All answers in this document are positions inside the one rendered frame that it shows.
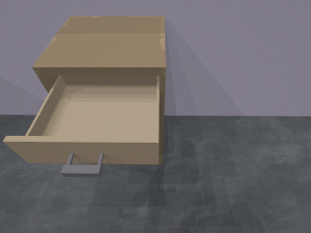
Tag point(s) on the cabinet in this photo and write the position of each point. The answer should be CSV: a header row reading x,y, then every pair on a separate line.
x,y
108,46

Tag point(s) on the drawer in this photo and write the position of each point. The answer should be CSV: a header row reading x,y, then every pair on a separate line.
x,y
117,115

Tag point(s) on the handle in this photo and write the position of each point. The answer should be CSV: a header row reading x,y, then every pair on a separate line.
x,y
89,171

